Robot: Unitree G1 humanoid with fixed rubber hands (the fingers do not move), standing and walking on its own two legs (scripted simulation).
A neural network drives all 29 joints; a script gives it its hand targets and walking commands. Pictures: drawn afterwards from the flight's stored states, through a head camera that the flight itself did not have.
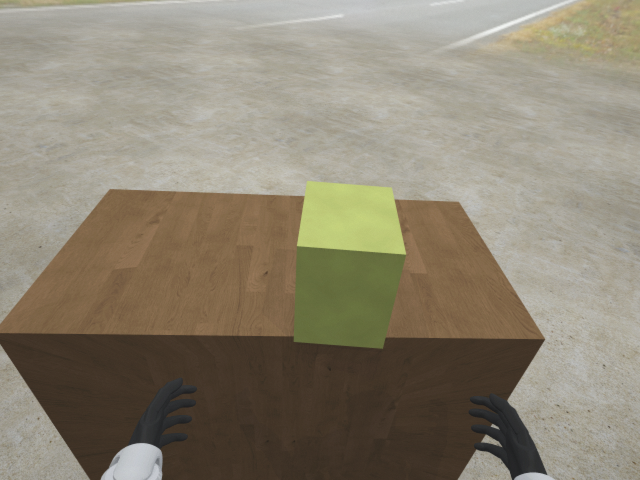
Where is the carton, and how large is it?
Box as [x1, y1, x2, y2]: [294, 181, 405, 348]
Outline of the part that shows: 307,181 297,242 294,341 382,348 405,257 405,251 392,190 390,187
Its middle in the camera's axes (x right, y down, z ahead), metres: +0.04 +0.04 +0.73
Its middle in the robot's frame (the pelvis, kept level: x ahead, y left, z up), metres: +0.53 -0.04 +0.01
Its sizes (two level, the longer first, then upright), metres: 0.210 0.165 0.222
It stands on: a pedestal, 0.65 m high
